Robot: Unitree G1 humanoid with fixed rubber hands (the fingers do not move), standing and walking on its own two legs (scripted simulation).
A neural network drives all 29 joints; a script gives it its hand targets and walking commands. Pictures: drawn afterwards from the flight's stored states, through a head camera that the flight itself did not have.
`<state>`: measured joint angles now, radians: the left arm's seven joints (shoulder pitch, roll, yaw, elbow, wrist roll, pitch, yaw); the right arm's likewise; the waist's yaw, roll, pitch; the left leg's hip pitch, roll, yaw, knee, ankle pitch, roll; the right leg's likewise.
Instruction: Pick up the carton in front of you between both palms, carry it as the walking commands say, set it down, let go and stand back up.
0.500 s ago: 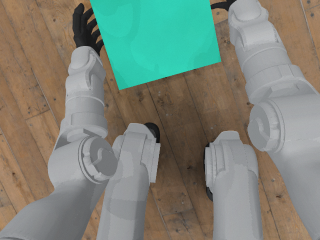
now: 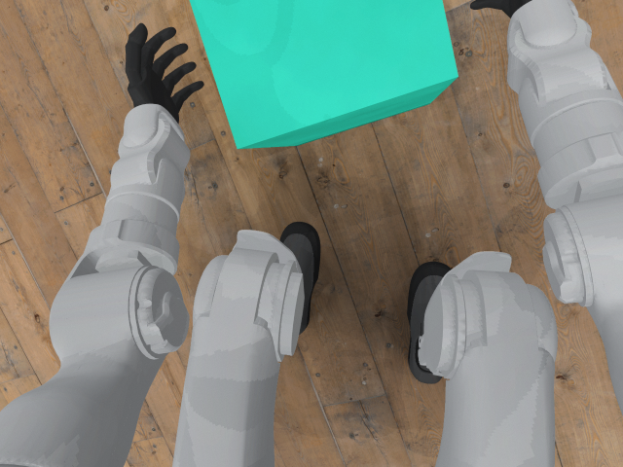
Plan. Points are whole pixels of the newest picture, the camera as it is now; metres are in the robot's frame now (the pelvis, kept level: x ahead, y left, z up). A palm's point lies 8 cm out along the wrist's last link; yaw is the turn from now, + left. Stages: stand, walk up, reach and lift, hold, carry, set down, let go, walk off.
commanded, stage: set down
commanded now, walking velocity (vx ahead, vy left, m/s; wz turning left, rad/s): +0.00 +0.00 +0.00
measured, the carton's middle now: (330, 38) +0.53 +0.05 -0.25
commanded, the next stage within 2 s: let go in 1.08 s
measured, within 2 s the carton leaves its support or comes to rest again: neither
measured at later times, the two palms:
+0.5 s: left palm (67, 88) +0.46 +0.22 -0.04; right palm out of the picture +0.57 -0.14 -0.04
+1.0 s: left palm out of the picture +0.45 +0.22 +0.12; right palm out of the picture +0.58 -0.15 +0.12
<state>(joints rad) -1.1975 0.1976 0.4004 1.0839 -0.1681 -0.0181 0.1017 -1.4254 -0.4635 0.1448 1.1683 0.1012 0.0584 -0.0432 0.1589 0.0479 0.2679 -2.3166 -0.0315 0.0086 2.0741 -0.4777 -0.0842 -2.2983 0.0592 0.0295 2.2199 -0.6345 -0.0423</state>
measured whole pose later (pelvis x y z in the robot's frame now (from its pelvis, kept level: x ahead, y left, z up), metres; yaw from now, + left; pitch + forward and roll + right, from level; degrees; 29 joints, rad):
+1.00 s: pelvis +0.03 +0.00 +0.21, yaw -2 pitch +46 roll +3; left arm -0.83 0.01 0.39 0.57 -0.06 0.18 0.15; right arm -1.23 -0.42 -0.09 1.01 -0.05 0.21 0.09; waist 0.19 -0.04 -0.09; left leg -1.80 -0.02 -0.01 1.33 -0.35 -0.04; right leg -1.77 0.06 0.04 1.43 -0.47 -0.02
